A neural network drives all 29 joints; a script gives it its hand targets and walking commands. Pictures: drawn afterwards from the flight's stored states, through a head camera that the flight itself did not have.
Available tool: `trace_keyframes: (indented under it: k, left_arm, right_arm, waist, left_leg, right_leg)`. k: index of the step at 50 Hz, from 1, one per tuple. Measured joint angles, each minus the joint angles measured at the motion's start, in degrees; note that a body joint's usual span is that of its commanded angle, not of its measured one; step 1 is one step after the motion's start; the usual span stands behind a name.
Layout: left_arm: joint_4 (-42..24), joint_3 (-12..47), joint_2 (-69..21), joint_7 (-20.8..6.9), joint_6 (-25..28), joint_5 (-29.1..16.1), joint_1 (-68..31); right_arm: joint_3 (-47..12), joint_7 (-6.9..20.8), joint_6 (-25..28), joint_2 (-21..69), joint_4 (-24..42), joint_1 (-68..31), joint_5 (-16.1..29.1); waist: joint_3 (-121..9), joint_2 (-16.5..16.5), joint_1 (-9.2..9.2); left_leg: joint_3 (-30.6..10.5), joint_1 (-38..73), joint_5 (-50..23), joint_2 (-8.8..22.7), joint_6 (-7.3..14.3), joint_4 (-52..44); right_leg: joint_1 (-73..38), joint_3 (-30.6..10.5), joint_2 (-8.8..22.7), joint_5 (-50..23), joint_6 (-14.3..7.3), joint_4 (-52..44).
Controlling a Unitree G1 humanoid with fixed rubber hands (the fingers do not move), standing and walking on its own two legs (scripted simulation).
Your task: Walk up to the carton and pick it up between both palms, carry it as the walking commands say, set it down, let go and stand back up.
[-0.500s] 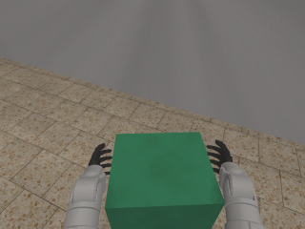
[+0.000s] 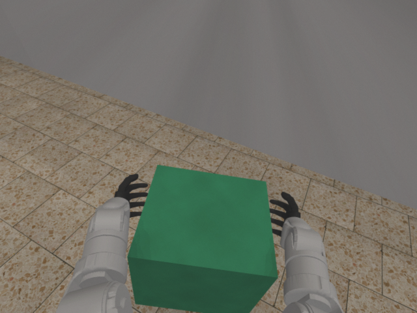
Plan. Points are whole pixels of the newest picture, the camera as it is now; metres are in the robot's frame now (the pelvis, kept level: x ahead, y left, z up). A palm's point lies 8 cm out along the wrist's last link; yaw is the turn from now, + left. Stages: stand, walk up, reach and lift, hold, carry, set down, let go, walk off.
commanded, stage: set down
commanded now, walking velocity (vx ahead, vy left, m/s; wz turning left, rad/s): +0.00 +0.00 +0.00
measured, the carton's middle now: (201, 242) +0.31 +0.01 -0.10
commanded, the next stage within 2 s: none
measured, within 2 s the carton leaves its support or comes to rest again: neither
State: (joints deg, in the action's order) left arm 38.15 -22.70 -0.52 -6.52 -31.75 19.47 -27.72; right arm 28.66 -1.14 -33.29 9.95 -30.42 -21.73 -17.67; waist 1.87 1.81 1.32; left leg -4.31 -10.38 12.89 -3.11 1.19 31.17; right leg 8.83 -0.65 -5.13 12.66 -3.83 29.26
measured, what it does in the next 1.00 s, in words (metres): lowers itself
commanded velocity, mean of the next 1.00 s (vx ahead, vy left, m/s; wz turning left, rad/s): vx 0.00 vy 0.00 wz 0.00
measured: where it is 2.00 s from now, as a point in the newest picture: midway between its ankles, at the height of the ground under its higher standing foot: outside the picture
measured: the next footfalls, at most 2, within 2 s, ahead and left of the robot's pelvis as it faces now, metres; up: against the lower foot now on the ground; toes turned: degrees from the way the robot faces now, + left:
none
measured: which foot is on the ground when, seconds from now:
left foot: down 0.00-1.00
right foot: down 0.00-1.00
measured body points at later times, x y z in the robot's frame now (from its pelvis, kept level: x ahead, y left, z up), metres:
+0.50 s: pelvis +0.05 +0.02 -0.01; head +0.13 +0.03 +0.43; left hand +0.36 +0.16 -0.08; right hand +0.32 -0.19 -0.08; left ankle +0.05 +0.11 -0.73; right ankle +0.04 -0.08 -0.73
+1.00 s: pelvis -0.03 +0.00 -0.10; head +0.15 +0.01 +0.31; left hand +0.37 +0.17 -0.18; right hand +0.34 -0.19 -0.17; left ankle +0.05 +0.11 -0.73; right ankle +0.04 -0.08 -0.73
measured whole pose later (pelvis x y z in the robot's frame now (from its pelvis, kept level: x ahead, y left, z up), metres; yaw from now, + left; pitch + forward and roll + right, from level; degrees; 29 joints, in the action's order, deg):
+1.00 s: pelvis -0.03 +0.00 -0.10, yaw -1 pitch +30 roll +0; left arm 34.8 -18.3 1.2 4.8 -14.2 5.5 -32.9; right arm 21.6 -7.0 -14.0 4.9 -32.2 -31.4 -5.0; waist -7.4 1.7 2.7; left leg -3.6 -72.8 18.9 -5.8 0.2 62.3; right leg 72.8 -2.2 -6.2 19.5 -2.3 63.0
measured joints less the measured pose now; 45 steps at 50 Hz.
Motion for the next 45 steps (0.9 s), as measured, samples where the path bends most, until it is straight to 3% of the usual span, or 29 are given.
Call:
trace_keyframes:
  k: [7, 17, 23, 30, 34, 39, 45]
  left_arm:
    - [-3.62, 2.09, -2.21, -0.53, 3.94, -2.36, 7.05]
    - [-10.87, 8.82, -1.74, 5.66, 7.22, -8.02, 15.96]
    - [-10.57, 8.94, -3.08, 8.19, 11.74, -8.96, 15.17]
    - [-7.55, 9.21, -4.27, 11.54, 18.74, -10.92, 11.50]
    - [-5.92, 8.73, -5.00, 13.04, 22.69, -12.29, 8.80]
    - [-4.52, 6.71, -3.90, 12.53, 24.49, -14.35, 5.22]
    - [-3.54, 4.81, -0.29, 10.28, 21.55, -14.54, -0.50]
  right_arm:
    - [-2.07, -0.52, 3.77, -1.40, 3.40, 1.72, 3.01]
    - [-6.37, -0.29, 12.64, -1.37, 4.04, 7.27, 6.15]
    - [-6.22, -0.03, 16.53, -2.40, 2.58, 9.45, 7.83]
    - [-7.13, -0.25, 21.48, -4.64, 1.52, 8.39, 10.31]
    - [-8.85, -1.18, 23.44, -7.01, 1.66, 6.02, 12.26]
    - [-9.68, -2.39, 23.75, -7.51, 1.11, 1.62, 13.13]
    - [-9.26, -5.10, 21.17, -6.04, 0.55, -4.26, 14.26]
  waist:
    - [1.11, -3.60, 0.54]
    - [-3.47, -0.41, 2.21]
    - [-5.60, -0.24, 2.32]
    - [-6.94, -3.57, 2.95]
    - [-7.69, -4.75, 1.71]
    - [-9.05, -3.95, 0.89]
    - [-9.44, -1.08, 0.33]
  left_leg:
    - [1.24, -2.58, 1.42, -0.35, 1.03, 0.61]
    - [0.83, -12.36, 2.95, -0.95, 1.14, 2.23]
    - [0.62, -20.90, 3.74, -1.22, 1.21, 5.28]
    - [0.91, -32.63, 3.64, -2.28, 1.64, 9.48]
    - [1.89, -39.64, 3.88, -2.50, 1.68, 12.95]
    - [2.73, -48.29, 4.49, -2.50, 1.23, 18.35]
    - [2.38, -56.99, 5.43, -2.05, 0.01, 25.70]
  right_leg:
    - [2.96, -1.34, 0.28, 1.28, 0.91, 0.93]
    - [12.87, -1.20, 0.59, 3.30, 0.96, 3.10]
    - [21.27, -1.33, 0.48, 4.08, 1.23, 5.95]
    - [33.44, -2.69, 0.69, 4.57, 2.28, 11.14]
    - [41.09, -4.04, 0.36, 4.84, 2.83, 15.41]
    - [50.37, -4.89, -0.35, 5.36, 2.90, 21.62]
    - [59.06, -3.85, -1.38, 5.92, 2.22, 28.70]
